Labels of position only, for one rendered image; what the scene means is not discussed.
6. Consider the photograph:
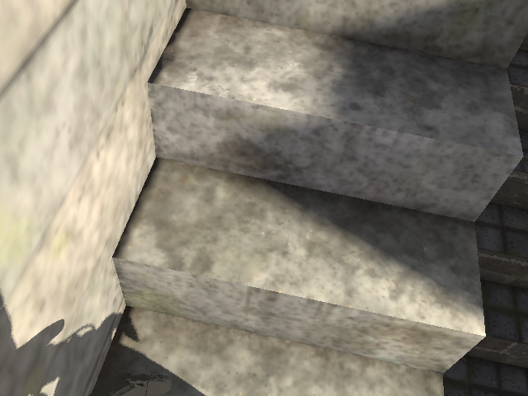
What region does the robot left hand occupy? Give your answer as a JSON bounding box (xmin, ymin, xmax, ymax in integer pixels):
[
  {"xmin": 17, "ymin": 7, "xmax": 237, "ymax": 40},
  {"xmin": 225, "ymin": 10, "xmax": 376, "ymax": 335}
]
[{"xmin": 89, "ymin": 372, "xmax": 172, "ymax": 396}]

